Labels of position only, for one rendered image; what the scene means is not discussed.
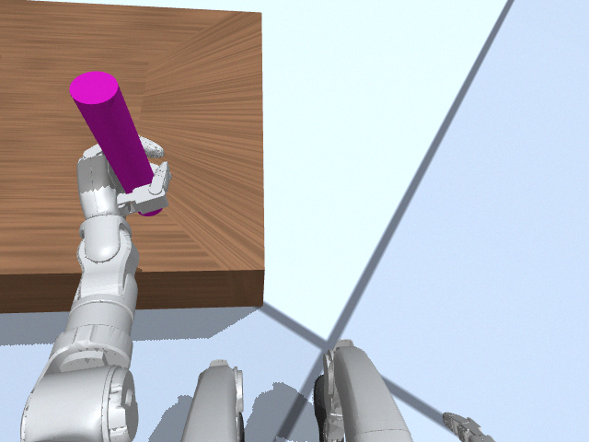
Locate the right robot hand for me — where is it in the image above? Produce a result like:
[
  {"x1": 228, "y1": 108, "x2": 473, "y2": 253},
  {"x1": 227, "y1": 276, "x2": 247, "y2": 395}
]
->
[{"x1": 443, "y1": 413, "x2": 495, "y2": 442}]

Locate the left robot arm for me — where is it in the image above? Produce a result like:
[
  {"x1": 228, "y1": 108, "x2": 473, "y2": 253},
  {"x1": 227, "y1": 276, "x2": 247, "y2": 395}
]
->
[{"x1": 20, "y1": 215, "x2": 139, "y2": 442}]

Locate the can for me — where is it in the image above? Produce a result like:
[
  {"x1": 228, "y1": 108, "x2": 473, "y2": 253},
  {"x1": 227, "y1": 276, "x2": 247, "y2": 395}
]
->
[{"x1": 69, "y1": 71, "x2": 163, "y2": 216}]

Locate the right robot foot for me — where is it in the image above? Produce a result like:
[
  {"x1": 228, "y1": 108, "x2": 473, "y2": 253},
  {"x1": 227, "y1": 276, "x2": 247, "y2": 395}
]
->
[{"x1": 314, "y1": 375, "x2": 344, "y2": 442}]

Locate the left robot hand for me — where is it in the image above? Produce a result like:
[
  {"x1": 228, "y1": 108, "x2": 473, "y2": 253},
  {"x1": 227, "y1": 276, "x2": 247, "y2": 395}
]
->
[{"x1": 76, "y1": 135, "x2": 172, "y2": 220}]

